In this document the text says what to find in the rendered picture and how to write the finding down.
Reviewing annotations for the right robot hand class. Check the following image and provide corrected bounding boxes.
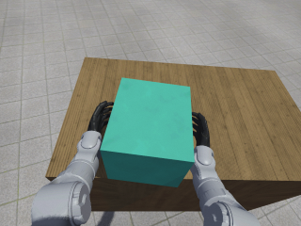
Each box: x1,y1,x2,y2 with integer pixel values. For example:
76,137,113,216
192,112,210,148

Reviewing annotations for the left robot hand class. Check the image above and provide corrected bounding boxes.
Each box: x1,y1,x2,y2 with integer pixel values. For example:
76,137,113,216
87,101,114,133

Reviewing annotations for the carton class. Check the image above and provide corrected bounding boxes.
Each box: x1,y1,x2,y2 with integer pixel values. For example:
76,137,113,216
100,77,195,187

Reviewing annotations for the left robot upper arm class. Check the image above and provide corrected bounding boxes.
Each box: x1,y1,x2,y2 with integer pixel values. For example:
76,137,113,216
31,181,91,226

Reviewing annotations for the pedestal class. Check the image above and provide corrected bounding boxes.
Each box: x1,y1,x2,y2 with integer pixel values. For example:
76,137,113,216
45,56,301,212

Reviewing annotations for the left robot forearm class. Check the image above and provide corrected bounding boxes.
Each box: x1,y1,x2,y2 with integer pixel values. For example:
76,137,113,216
30,130,103,223

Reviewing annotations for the right robot forearm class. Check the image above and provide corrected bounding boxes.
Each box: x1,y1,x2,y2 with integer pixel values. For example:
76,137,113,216
190,145,248,218

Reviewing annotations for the right robot upper arm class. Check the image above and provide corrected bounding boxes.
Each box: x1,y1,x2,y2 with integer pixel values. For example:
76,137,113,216
203,202,261,226

